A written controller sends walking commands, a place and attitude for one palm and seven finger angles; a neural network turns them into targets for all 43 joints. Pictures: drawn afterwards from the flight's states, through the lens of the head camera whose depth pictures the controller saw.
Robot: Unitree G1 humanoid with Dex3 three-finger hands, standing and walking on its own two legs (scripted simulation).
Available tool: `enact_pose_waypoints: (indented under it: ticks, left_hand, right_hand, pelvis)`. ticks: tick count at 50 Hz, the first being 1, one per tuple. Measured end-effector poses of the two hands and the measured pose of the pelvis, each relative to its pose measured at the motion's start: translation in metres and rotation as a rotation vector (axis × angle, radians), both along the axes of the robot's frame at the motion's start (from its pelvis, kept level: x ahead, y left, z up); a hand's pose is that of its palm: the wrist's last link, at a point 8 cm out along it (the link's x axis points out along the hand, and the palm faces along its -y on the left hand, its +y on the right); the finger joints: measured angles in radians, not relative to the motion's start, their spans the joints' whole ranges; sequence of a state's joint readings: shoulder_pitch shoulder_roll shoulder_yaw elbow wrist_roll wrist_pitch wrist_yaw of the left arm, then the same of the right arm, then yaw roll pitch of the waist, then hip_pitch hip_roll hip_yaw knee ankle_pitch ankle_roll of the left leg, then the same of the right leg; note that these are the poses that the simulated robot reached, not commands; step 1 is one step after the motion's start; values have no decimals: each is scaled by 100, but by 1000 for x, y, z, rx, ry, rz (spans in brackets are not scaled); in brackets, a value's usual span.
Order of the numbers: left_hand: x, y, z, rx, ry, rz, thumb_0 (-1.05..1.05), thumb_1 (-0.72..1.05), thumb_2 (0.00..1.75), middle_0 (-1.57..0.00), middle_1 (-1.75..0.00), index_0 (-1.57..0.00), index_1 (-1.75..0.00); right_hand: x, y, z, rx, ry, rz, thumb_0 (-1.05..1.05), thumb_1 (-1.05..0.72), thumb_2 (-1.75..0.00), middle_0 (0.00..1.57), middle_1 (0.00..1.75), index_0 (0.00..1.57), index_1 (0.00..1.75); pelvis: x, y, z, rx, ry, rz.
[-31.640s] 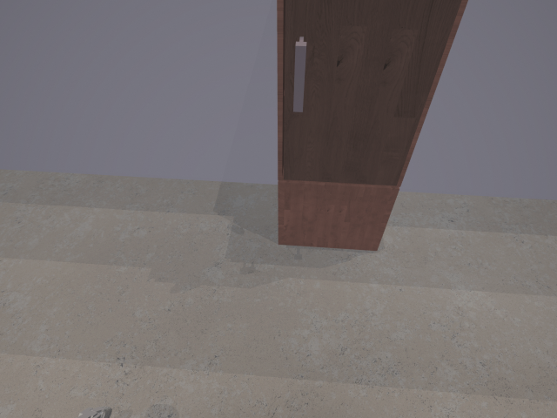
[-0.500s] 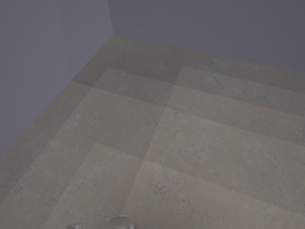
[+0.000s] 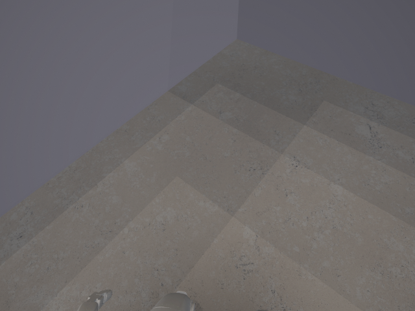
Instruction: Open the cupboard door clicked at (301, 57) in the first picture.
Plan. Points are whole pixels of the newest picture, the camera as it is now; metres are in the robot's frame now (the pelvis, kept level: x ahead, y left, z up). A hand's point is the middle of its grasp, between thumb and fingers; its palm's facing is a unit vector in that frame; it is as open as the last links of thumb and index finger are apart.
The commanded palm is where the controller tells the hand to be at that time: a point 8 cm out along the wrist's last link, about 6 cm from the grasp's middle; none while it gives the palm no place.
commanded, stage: turn to face it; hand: left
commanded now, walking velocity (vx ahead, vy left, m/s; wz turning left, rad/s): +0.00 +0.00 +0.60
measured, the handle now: out of the picture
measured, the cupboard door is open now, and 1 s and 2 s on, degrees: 43 43 43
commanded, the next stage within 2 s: none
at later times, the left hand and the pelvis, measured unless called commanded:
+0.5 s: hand out of the picture +0.04 +0.23 -0.15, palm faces +0.33 -0.91 -0.27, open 7.3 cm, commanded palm none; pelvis +0.02 +0.00 +0.01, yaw +18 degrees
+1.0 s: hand out of the picture -0.06 +0.16 -0.17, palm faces +0.63 -0.75 -0.22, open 7.3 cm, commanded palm none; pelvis +0.03 -0.03 +0.00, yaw +38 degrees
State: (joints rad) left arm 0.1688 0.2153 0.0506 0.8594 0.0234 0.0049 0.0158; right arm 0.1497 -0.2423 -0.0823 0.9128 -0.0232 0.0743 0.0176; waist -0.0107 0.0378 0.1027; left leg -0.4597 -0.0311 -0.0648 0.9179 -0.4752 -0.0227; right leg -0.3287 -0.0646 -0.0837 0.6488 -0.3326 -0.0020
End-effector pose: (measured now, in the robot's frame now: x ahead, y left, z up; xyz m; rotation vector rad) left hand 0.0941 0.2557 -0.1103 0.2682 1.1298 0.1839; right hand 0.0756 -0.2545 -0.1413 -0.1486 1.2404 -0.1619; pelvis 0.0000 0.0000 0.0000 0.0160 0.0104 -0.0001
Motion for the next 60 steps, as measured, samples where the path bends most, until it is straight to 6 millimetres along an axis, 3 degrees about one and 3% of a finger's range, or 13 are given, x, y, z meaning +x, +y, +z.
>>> enact_pose_waypoints:
  ticks: [4,9,14,17,22,27,32,38,45,52,55,60]
  left_hand:
    - [-20,-13,2,-25,34,55,0,91,90,-20,-30,-20,-30]
    - [-44,-19,-7,-77,62,132,0,91,90,-20,-30,-20,-30]
    - [-75,-2,-32,-117,87,240,0,91,90,-20,-30,-21,-30]
    - [-88,9,-35,-104,128,291,0,91,90,-20,-30,-20,-30]
    - [-88,19,-19,-75,107,344,1,91,90,-20,-30,-20,-30]
    - [-76,15,-3,-36,51,369,1,91,90,-19,-30,-20,-30]
    - [-69,-4,4,14,-15,399,0,91,90,-19,-30,-20,-30]
    - [-93,-38,10,-14,11,483,0,91,90,-20,-30,-20,-30]
    - [-137,-65,-5,-90,59,613,0,91,90,-20,-30,-20,-30]
    - [-200,-61,-36,-133,136,757,0,91,90,-20,-30,-20,-30]
    - [-210,-55,-30,-122,148,801,1,91,90,-20,-30,-20,-30]
    - [-202,-45,-13,-85,81,838,1,91,90,-19,-30,-20,-30]
  right_hand:
    - [15,-3,9,4,14,45,0,-91,-90,20,30,20,30]
    - [43,8,19,-4,7,137,0,-91,-90,19,30,20,30]
    - [78,30,18,-41,-48,249,0,-91,-90,20,30,20,30]
    - [88,40,22,-55,-69,292,0,-91,-90,20,30,20,30]
    - [89,43,26,-56,-43,332,0,-91,-90,20,30,20,30]
    - [89,34,18,-31,3,361,0,-91,-90,20,30,21,30]
    - [102,15,-3,-2,40,390,0,-91,-90,20,30,21,30]
    - [132,14,5,-3,49,465,0,-91,-90,20,30,20,30]
    - [173,49,20,-8,1,609,0,-91,-90,19,30,20,30]
    - [204,105,24,-27,-123,758,0,-91,-90,19,30,20,30]
    - [202,113,30,-36,-127,791,0,-91,-90,20,30,20,30]
    - [196,113,31,-39,-75,833,0,-91,-90,20,30,20,30]
  pelvis:
    - [3,-5,9,15,-4,58]
    - [7,-5,12,27,3,135]
    - [9,7,-3,2,10,215]
    - [8,9,-3,0,11,242]
    - [12,4,8,-10,18,287]
    - [19,-9,10,-12,19,338]
    - [28,-30,1,-1,13,409]
    - [33,-40,12,26,-1,497]
    - [34,-41,14,33,1,598]
    - [25,-26,-4,6,-2,687]
    - [25,-25,1,-6,-2,719]
    - [30,-28,11,-22,-3,771]
